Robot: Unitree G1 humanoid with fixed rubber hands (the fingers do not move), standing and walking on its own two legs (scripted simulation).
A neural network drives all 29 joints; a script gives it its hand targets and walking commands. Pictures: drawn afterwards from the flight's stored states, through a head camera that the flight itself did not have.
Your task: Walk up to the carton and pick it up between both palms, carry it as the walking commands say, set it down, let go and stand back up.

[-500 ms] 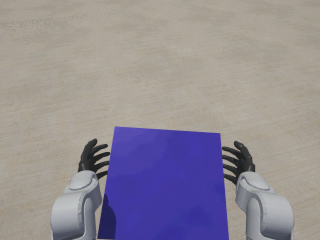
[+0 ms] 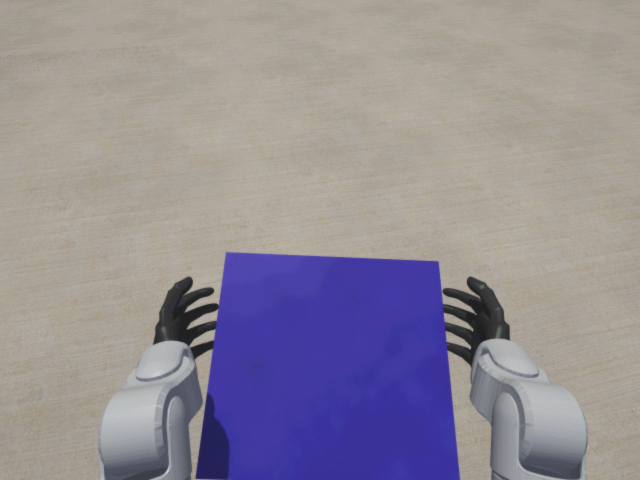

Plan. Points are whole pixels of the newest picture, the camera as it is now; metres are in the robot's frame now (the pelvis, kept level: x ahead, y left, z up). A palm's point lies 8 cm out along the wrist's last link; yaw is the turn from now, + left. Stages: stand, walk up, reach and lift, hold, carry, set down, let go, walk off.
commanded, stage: carry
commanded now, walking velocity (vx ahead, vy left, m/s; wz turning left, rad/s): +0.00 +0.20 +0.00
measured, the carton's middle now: (325, 366) +0.29 +0.01 -0.01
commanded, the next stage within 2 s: none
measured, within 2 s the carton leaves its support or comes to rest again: neither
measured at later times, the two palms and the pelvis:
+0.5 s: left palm (93, 451) +0.16 +0.21 +0.11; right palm (478, 459) +0.15 -0.12 +0.10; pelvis -0.10 +0.05 +0.01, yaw +0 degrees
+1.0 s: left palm out of the picture +0.05 +0.32 +0.08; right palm out of the picture +0.04 -0.01 +0.09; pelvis -0.21 +0.16 +0.00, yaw -3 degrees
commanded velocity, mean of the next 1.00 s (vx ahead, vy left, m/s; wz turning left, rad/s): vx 0.00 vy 0.20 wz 0.00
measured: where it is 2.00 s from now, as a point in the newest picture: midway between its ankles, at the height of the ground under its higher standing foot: outside the picture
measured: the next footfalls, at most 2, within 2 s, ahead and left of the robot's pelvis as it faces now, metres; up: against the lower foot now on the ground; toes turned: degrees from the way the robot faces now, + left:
right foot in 0.28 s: +0.00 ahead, -0.09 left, +0.00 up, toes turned -8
left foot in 0.62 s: -0.05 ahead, +0.19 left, +0.00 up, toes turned +5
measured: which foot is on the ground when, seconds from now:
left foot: down 0.00-0.32, up 0.34-0.60, down 0.62-1.00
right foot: up 0.00-0.26, down 0.28-0.64, up 0.66-1.00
